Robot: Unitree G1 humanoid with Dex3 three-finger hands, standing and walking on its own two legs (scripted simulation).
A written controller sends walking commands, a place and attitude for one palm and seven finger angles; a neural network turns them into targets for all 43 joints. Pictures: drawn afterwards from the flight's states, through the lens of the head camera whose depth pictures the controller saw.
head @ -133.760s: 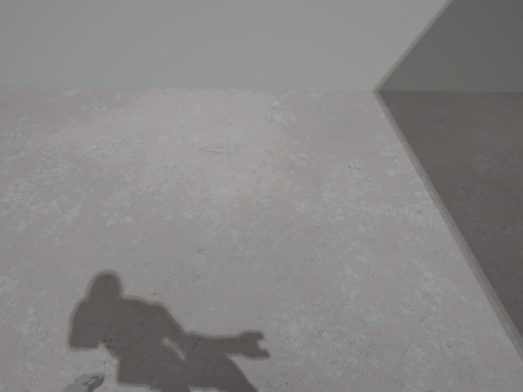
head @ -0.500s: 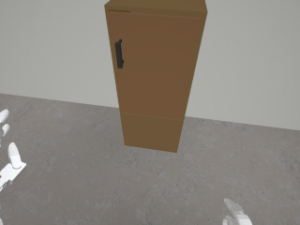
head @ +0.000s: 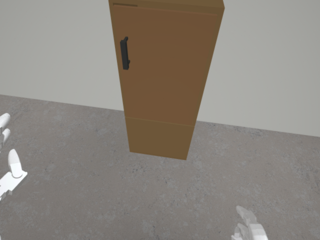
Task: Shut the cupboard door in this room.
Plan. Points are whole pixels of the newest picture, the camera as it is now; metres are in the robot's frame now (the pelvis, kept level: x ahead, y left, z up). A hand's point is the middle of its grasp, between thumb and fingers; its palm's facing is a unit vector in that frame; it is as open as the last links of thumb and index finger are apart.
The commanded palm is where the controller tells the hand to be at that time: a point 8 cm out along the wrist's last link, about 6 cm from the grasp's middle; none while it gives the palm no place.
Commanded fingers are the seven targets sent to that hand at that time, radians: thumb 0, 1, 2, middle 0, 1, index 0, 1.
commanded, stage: stop stepping back and stand still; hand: left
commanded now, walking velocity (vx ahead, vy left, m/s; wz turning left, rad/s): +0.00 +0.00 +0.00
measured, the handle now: (126, 53) +0.80 +0.19 +0.07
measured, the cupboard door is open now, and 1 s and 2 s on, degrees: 0 0 0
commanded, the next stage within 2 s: let the arm hang, fingers relaxed in 0.12 s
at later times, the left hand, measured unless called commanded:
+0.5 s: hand out of the picture +0.05 +0.18 -0.16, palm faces -0.06 -0.98 -0.20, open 7.4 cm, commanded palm none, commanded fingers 0.00 0.90 0.90 -0.20 -0.30 -0.20 -0.30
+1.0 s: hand out of the picture -0.05 +0.21 -0.17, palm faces +0.02 -0.96 -0.29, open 7.4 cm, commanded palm none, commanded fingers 0.00 0.90 0.90 -0.20 -0.30 -0.20 -0.30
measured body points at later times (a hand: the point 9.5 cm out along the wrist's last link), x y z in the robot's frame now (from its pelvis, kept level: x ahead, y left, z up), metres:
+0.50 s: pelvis -0.03 +0.00 -0.01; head -0.03 +0.00 +0.44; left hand +0.05 +0.23 -0.14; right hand +0.07 -0.26 -0.13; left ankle +0.05 +0.09 -0.74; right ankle -0.04 -0.13 -0.74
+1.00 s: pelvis -0.03 -0.01 +0.00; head -0.04 -0.02 +0.45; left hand -0.05 +0.26 -0.14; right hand -0.01 -0.26 -0.16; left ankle +0.05 +0.09 -0.74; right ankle -0.04 -0.13 -0.74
